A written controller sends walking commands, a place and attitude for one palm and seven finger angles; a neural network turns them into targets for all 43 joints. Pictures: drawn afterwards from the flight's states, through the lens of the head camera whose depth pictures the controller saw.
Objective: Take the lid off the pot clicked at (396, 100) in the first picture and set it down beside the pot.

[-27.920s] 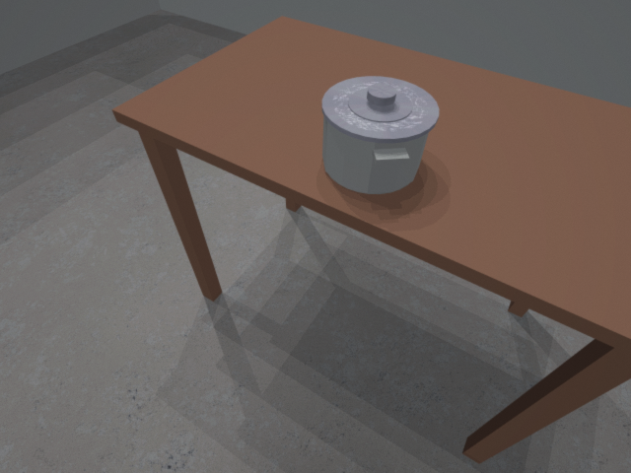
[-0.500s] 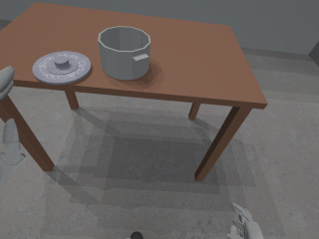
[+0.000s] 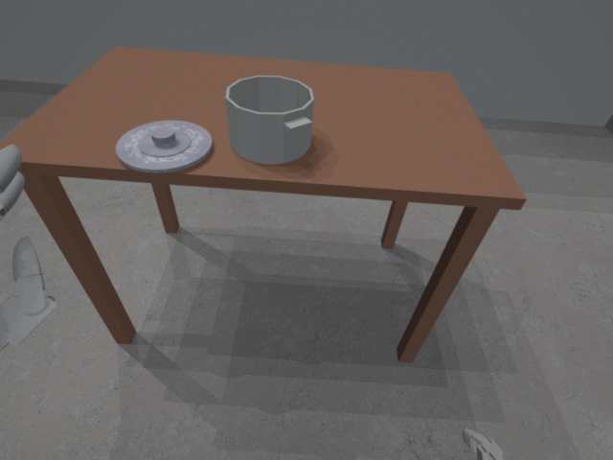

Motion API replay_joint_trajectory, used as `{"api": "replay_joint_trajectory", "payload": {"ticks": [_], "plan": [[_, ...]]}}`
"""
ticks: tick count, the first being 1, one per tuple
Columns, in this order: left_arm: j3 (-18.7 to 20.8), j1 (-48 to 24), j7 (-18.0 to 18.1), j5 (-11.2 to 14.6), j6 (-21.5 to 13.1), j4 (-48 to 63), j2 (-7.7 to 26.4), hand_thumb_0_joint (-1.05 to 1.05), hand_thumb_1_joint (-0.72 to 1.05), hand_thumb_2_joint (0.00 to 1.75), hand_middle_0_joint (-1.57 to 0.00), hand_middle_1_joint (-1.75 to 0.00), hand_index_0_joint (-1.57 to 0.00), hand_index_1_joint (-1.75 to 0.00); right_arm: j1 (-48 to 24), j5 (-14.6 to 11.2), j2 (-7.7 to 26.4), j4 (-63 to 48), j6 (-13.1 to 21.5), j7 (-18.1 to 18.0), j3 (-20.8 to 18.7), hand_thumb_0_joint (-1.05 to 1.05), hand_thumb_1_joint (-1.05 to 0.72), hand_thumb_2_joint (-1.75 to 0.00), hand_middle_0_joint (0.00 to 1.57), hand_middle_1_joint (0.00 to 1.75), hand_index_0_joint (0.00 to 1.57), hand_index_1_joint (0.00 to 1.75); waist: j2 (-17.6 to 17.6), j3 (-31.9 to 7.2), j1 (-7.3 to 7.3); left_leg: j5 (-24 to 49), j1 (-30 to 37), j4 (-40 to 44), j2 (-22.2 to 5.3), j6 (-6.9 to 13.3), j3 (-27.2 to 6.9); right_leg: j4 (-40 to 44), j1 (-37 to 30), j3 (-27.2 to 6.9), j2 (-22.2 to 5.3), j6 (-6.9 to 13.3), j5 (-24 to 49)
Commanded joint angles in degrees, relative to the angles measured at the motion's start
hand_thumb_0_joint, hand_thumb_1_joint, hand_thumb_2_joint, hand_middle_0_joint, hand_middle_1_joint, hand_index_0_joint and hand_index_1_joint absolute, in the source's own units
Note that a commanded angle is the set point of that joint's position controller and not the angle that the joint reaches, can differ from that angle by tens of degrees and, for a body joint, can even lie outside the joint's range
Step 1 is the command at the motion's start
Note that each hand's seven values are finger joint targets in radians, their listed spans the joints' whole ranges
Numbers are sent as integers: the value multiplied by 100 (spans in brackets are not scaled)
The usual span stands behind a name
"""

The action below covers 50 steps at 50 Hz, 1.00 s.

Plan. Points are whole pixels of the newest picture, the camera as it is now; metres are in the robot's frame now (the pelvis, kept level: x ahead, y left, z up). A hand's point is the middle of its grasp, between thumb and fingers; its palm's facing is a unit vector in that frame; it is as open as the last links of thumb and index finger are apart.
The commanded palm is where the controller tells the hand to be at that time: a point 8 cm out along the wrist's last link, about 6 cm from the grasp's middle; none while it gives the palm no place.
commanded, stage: stop stepping back and stand still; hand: left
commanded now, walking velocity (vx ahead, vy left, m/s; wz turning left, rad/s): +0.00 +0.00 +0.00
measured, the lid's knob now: (163, 135) +0.71 +0.33 +0.06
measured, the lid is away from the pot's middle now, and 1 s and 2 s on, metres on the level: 0.23 0.23 0.23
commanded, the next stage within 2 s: let the arm hang, fingers relaxed in 0.22 s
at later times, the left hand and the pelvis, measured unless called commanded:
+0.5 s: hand (130, 409) +0.21 +0.25 -0.06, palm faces +0.15 -0.91 -0.38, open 7.4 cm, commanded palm none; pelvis +0.01 +0.00 -0.01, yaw +2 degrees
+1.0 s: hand out of the picture -0.03 +0.15 -0.16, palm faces +0.04 -0.98 -0.22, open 7.4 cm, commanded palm none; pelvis +0.03 -0.02 +0.01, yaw +1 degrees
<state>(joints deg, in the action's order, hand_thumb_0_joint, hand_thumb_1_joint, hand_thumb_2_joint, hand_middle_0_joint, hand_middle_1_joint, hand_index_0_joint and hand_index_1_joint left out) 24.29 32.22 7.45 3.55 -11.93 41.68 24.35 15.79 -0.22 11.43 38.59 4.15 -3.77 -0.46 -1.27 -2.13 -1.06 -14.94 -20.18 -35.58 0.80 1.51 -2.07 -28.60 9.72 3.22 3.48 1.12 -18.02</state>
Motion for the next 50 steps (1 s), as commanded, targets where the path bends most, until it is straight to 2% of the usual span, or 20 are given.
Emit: {"api": "replay_joint_trajectory", "payload": {"ticks": [1,2,3,6,9,11,13,15,16,17,18,19,23,25,28,30,33,39,45,50], "plan": [[707,-662,159,35,-338,623,929,0,90,90,-20,-30,-20,-30,-901,-64,689,-1101,471,-130,-119,0,-90,-90,20,30,20,30,-1023,600,-36,-1659,283,2411,-1024,107,-1632,126,804,-361,-241,-36,-639],[712,-800,152,-15,-343,727,917,0,90,90,-20,-30,-20,-30,-947,-11,657,-1139,494,-129,-90,0,-90,-90,20,30,20,30,-1295,690,0,-2458,-152,3080,-1202,74,-2171,-393,543,-373,-45,-91,-563],[750,-901,151,-64,-366,806,963,0,90,90,-20,-30,-20,-30,-953,24,590,-1158,533,-126,-92,0,-90,-90,20,30,20,30,-1279,677,47,-2668,-331,3275,-1311,84,-2279,-629,404,-448,-59,-86,-456],[671,-394,117,-101,-402,953,882,0,90,90,-20,-30,-20,-30,-883,49,582,-1203,645,-58,-131,0,-90,-90,20,30,20,30,-660,121,122,-1673,103,2821,-1108,163,-1607,127,-84,-372,-144,-58,-157],[802,260,108,-87,-425,1045,986,0,90,90,-20,-30,-20,-30,-845,74,628,-1247,641,-8,-165,0,-90,-90,20,30,20,30,-489,-423,92,-265,551,2208,-679,-26,-875,917,-588,-426,-345,62,364],[869,34,122,-32,-512,1201,1024,0,90,90,-20,-30,-20,-30,-809,84,645,-1197,626,-23,-176,0,-90,-90,20,30,20,30,-527,-543,63,407,781,1900,-629,-84,-677,911,-524,-549,-494,83,725],[933,153,137,34,-512,1021,1029,0,90,90,-20,-30,-20,-30,-786,36,665,-1166,557,-26,-225,0,-90,-90,20,30,20,30,-89,-589,51,829,980,1560,-614,-22,-582,934,-407,-653,-579,95,1036],[895,100,149,88,-492,895,980,0,90,90,-20,-30,-20,-30,-806,9,667,-1146,475,-33,-211,0,-90,-90,20,30,20,30,-112,-503,3,1246,1089,1380,-586,-34,-541,943,-290,-719,-657,109,1312],[-1769,-480,-659,-589,431,-4410,-296,0,90,90,-20,-30,-20,-30,-947,-190,1760,238,819,422,-560,0,-90,-90,20,30,20,30,-134,-119,-225,3086,634,133,-661,111,-723,-227,688,-255,-1075,189,2587],[-1564,-514,-725,-584,862,-4684,-221,0,90,90,-20,-30,-20,-30,-521,-160,1488,374,510,430,-637,0,-90,-90,20,30,20,30,140,-662,-109,3405,1093,48,-773,45,-673,-136,764,-344,-1004,119,1829],[-1720,-727,-699,-540,974,-4833,-351,0,90,90,-20,-30,-20,-30,-505,-133,1444,340,310,414,-558,0,-90,-90,20,30,20,30,330,-857,-45,3018,1034,-55,-854,137,-868,-208,906,-385,-933,185,924],[-1776,-937,-674,-563,1018,-5078,-387,0,90,90,-20,-30,-20,-30,-443,-106,1278,285,153,403,-463,0,-90,-90,20,30,20,30,926,-831,-18,2987,928,-84,-813,205,-987,-211,827,-398,-874,219,891],[-1917,-1862,-642,-513,1213,-6494,-359,0,90,90,-20,-30,-20,-30,-470,47,1137,420,-166,325,-395,0,-90,-90,20,30,20,30,1497,-204,-61,1853,374,-295,-426,236,-773,17,663,-703,-1195,531,1141],[-2051,-2160,-618,-473,1324,-7246,-499,0,90,90,-20,-30,-20,-30,-403,138,839,578,-330,278,-287,0,-90,-90,20,30,20,30,666,363,-125,1162,270,60,-369,193,-714,260,861,-906,-1220,567,768],[-2113,-2079,-629,-414,1346,-8275,-363,0,90,90,-20,-30,-20,-30,-390,180,844,803,-400,239,-169,0,-90,-90,20,30,20,30,-602,702,33,931,-160,1244,-555,294,-1323,132,204,-619,-675,257,274],[-2154,-1756,-645,-380,1319,-8868,-325,0,90,90,-20,-30,-20,-30,-350,138,880,980,-395,197,-147,0,-90,-90,20,30,20,30,-872,455,147,655,-88,1557,-609,332,-1483,264,-247,-624,-612,194,203],[-2185,-1381,-630,-348,1248,-9533,-577,0,90,90,-20,-30,-20,-30,-97,104,652,1308,-403,144,-136,0,-90,-90,20,30,20,30,-1196,-81,138,626,407,1459,-495,266,-1139,559,-554,-616,-724,258,471],[-2349,-1270,-562,-337,1179,-10157,-917,0,90,90,-20,-30,-20,-30,483,39,366,1865,-467,107,-149,0,-90,-90,20,30,20,30,-8,137,-33,806,781,1185,-471,240,-825,1012,-299,-591,-805,290,665],[-2406,-1136,-471,-319,1176,-10493,-1146,0,90,90,-20,-30,-20,-30,710,23,151,2250,-486,86,-116,0,-90,-90,20,30,20,30,265,639,-57,930,682,1112,-435,222,-633,1090,-118,-656,-839,261,770],[-2375,-1077,-427,-318,1166,-10543,-1216,0,90,90,-20,-30,-20,-30,736,35,45,2408,-458,77,-114,0,-90,-90,20,30,20,30,384,587,-20,1089,643,1082,-420,217,-553,1011,-281,-680,-839,218,972]]}}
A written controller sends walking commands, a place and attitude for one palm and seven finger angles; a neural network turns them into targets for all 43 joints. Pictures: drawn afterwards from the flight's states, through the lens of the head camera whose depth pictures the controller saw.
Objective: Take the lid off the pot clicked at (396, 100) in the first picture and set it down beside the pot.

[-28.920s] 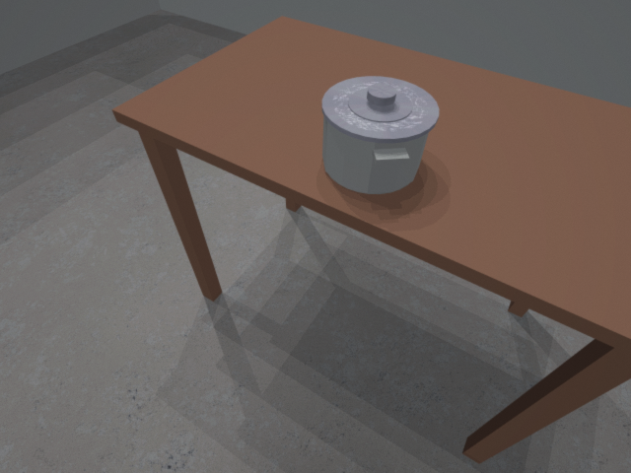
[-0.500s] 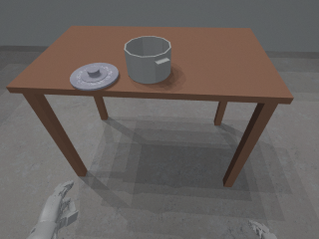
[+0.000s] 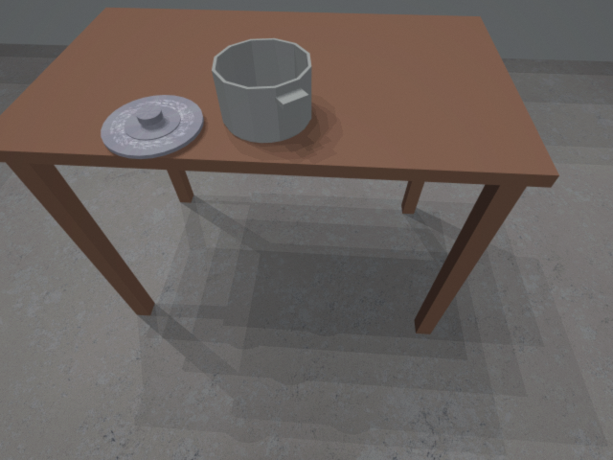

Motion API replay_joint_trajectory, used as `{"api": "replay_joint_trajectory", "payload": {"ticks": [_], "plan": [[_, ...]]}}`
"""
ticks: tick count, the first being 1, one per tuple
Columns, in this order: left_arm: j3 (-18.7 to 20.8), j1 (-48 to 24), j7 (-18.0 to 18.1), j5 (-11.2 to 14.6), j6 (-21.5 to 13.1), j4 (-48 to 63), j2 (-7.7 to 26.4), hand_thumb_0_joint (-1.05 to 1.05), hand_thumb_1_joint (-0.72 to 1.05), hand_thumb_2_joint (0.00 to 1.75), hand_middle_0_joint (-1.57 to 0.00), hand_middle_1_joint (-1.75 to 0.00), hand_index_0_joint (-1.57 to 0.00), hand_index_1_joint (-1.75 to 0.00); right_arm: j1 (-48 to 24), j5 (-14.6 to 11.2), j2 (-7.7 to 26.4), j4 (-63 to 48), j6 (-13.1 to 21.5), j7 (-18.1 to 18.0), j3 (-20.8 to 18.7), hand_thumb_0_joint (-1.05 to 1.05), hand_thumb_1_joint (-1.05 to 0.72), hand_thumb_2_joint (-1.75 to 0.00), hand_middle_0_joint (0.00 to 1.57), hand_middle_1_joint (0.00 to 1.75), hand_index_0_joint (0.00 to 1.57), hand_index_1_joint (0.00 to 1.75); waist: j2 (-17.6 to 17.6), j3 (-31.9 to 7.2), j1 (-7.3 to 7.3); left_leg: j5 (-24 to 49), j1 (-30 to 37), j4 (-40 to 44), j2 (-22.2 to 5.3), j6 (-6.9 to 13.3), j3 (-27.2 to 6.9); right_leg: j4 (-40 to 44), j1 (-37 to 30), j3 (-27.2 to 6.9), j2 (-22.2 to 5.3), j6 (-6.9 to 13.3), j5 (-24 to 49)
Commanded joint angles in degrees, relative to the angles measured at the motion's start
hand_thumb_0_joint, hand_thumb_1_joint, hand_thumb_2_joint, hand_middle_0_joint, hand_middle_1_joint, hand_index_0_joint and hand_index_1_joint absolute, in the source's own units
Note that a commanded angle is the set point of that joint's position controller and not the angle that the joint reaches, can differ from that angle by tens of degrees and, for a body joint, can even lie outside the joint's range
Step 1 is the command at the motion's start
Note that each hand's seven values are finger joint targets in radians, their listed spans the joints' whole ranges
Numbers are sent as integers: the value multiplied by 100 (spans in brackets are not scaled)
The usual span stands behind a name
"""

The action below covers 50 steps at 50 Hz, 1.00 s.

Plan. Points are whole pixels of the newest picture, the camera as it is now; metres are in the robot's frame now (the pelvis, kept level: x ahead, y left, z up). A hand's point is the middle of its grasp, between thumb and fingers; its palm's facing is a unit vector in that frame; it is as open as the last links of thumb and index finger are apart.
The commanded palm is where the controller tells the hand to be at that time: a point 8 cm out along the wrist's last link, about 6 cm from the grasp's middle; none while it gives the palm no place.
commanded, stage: let the arm hang, fingers relaxed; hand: left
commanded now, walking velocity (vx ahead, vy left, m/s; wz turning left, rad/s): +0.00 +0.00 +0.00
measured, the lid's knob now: (149, 115) +0.68 +0.34 +0.05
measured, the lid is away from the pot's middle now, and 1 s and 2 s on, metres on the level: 0.23 0.23 0.23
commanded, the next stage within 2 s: look to check the result in 0.42 s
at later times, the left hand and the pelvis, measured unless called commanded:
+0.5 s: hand out of the picture +0.04 +0.15 -0.18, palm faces +0.02 -0.98 -0.21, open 7.3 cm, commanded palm none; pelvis +0.03 -0.02 +0.00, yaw -1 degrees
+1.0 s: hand out of the picture +0.04 +0.16 -0.18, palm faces +0.01 -0.98 -0.20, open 7.3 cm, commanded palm none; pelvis +0.04 +0.00 +0.00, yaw -2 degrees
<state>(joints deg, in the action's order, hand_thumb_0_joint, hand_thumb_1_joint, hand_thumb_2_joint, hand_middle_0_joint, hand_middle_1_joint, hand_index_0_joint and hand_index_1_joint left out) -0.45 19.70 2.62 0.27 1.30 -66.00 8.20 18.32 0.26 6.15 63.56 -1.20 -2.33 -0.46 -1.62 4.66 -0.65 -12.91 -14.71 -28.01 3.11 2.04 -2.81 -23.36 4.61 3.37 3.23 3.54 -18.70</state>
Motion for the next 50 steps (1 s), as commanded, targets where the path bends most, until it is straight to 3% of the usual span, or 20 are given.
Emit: {"api": "replay_joint_trajectory", "payload": {"ticks": [1,11,13,15,18,19,26,32,40,43,44,50], "plan": [[103,152,61,10,-160,231,362,0,90,90,-20,-30,-20,-30,457,-4,563,-64,81,-73,-116,0,-90,-90,20,30,20,30,384,-51,-54,907,104,313,-649,159,-471,460,247,-685,-811,-19,1097],[198,-19,78,19,-146,321,354,0,90,90,-20,-30,-20,-30,435,14,419,39,116,-114,-108,0,-90,-90,20,30,20,30,68,156,-7,1306,42,253,-669,148,-378,360,102,-729,-822,-121,1748],[219,-50,73,21,-154,358,385,0,90,90,-20,-30,-20,-30,441,12,446,15,131,-124,-114,0,-90,-90,20,30,20,30,83,-73,-17,1459,149,216,-676,149,-367,337,-63,-732,-848,-121,1979],[217,-70,83,20,-152,380,384,0,90,90,-20,-30,-20,-30,415,4,448,9,119,-126,-126,0,-90,-90,20,30,20,30,267,-7,-21,1339,150,193,-669,138,-315,375,-32,-742,-852,-190,2079],[241,-92,88,24,-163,423,429,0,90,90,-20,-30,-20,-30,442,-2,470,-9,131,-138,-130,0,-90,-90,20,30,20,30,222,-214,-37,1579,244,136,-662,131,-274,333,-225,-744,-881,-227,2553],[236,-88,98,20,-158,446,418,0,90,90,-20,-30,-20,-30,406,-7,462,-13,123,-138,-135,0,-90,-90,20,30,20,30,354,-125,-32,1523,239,111,-657,136,-258,340,-176,-728,-858,-268,2597],[249,-18,117,26,-154,459,442,0,90,90,-20,-30,-20,-30,416,-20,485,-21,103,-165,-141,0,-90,-90,20,30,20,30,342,-139,-69,1521,291,41,-636,124,-132,341,-312,-778,-888,-392,3254],[240,-5,97,30,-146,458,406,0,90,90,-20,-30,-20,-30,400,-13,521,-22,119,-177,-138,0,-90,-90,20,30,20,30,127,-136,-73,1741,465,107,-697,166,-232,336,-205,-764,-838,-314,2812],[207,8,73,26,-151,435,341,0,90,90,-20,-30,-20,-30,406,-8,544,-9,139,-177,-141,0,-90,-90,20,30,20,30,103,-40,-86,1861,626,219,-774,224,-389,371,29,-736,-768,-196,2101],[210,37,71,32,-164,422,331,0,90,90,-20,-30,-20,-30,425,-6,570,-11,161,-184,-142,0,-90,-90,20,30,20,30,123,-248,-80,2160,778,183,-791,236,-402,330,-58,-701,-776,-164,2204],[208,34,77,32,-161,426,344,0,90,90,-20,-30,-20,-30,415,-18,555,-2,159,-182,-138,0,-90,-90,20,30,20,30,244,-212,-71,2084,752,197,-790,246,-422,340,-31,-706,-759,-189,2128],[202,32,72,34,-158,431,334,0,90,90,-20,-30,-20,-30,439,-6,554,26,160,-168,-136,0,-90,-90,20,30,20,30,208,-69,-72,1886,663,282,-766,234,-429,370,11,-726,-773,-152,1948]]}}
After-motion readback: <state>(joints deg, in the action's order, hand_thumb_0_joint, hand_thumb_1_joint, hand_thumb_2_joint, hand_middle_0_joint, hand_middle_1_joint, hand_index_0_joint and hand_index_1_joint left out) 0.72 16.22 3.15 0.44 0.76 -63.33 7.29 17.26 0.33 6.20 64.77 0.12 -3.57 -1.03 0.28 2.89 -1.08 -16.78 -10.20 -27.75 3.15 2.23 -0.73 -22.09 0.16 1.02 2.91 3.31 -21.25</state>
